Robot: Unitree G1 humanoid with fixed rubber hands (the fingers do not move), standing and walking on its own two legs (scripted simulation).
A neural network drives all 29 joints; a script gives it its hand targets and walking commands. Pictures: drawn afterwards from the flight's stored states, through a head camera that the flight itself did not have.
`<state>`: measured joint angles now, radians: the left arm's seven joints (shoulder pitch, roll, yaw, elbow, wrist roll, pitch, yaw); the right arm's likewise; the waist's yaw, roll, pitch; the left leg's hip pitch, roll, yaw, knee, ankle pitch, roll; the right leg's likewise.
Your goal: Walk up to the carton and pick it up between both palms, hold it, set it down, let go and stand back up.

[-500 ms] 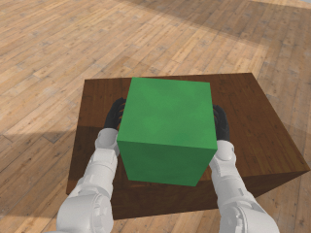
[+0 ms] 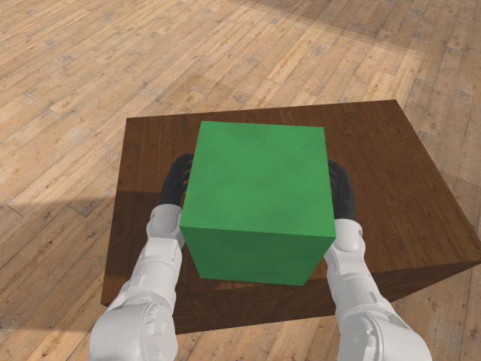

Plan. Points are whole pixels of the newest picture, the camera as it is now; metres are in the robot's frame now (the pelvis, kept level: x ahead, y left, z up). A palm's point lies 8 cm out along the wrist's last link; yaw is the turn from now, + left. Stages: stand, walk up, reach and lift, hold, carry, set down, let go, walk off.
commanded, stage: set down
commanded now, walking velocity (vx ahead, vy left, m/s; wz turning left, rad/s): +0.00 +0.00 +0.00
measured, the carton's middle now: (256, 209) +0.37 -0.01 -0.02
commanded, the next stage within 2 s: none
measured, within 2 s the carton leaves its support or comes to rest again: neither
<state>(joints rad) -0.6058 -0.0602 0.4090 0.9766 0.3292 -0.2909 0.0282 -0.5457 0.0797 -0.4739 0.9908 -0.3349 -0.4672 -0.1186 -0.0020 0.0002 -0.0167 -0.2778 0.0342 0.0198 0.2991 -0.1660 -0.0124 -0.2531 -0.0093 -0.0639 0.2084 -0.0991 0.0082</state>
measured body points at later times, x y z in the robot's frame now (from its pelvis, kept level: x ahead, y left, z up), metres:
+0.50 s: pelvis +0.00 +0.00 +0.00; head +0.07 +0.01 +0.44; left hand +0.39 +0.14 +0.01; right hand +0.37 -0.16 +0.01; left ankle -0.02 +0.12 -0.75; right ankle -0.01 -0.12 -0.75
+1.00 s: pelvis +0.00 +0.00 +0.00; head +0.07 +0.02 +0.44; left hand +0.39 +0.14 +0.01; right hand +0.37 -0.16 +0.01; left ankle -0.02 +0.12 -0.75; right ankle -0.01 -0.12 -0.75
